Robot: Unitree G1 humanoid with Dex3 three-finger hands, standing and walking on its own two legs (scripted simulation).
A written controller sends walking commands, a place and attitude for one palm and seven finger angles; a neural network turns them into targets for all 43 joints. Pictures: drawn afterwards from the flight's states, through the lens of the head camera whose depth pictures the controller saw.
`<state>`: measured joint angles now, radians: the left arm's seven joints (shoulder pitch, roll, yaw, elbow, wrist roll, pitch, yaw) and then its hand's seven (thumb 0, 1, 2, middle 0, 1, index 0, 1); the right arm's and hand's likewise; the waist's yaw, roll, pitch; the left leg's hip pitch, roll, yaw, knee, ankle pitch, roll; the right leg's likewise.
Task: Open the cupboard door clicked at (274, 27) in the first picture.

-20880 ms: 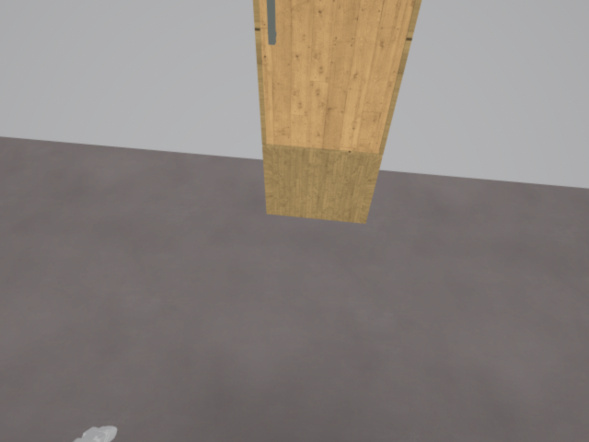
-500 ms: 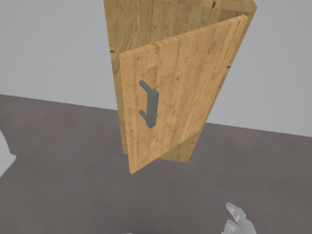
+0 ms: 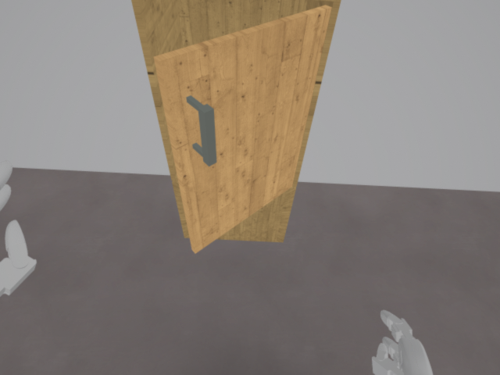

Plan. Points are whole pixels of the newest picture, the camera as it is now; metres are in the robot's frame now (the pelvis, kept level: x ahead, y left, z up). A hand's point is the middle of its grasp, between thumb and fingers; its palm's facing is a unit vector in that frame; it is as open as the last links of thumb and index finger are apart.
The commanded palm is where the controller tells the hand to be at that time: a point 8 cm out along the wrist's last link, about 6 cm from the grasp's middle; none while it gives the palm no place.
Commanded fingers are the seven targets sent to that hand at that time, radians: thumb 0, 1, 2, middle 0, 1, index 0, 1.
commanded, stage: stop stepping back and stand still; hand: left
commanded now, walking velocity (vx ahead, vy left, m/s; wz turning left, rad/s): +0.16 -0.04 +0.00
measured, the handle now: (201, 131) +0.51 +0.12 +0.11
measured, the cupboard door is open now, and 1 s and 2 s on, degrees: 43 43 43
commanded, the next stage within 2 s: let the arm hang, fingers relaxed in 0.64 s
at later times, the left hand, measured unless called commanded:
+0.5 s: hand (4, 306) +0.16 +0.26 +0.16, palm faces +0.38 -0.79 -0.48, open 7.4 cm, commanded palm +0.10 +0.31 +0.18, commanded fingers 0.00 0.90 0.90 -0.20 -0.30 -0.20 -0.30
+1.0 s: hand out of the picture +0.05 +0.21 -0.15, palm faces -0.02 -0.97 -0.24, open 7.4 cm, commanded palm none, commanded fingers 0.00 0.90 0.90 -0.20 -0.30 -0.20 -0.30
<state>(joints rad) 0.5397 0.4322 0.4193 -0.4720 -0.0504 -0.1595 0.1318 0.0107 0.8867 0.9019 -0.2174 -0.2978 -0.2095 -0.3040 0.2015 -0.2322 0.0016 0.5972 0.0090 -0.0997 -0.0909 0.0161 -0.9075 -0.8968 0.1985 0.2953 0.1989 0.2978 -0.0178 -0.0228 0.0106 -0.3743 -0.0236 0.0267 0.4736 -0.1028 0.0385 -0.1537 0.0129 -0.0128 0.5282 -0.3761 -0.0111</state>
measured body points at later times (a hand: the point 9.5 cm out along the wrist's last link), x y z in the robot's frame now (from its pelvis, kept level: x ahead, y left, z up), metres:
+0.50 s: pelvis -0.03 +0.00 +0.01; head -0.03 +0.01 +0.46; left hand +0.13 +0.30 +0.19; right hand +0.13 -0.21 -0.08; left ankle +0.03 +0.11 -0.73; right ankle -0.06 -0.11 -0.73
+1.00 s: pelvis -0.04 +0.01 +0.00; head -0.03 +0.01 +0.45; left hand +0.05 +0.26 -0.13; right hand +0.07 -0.26 -0.12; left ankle +0.03 +0.11 -0.73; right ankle -0.06 -0.11 -0.73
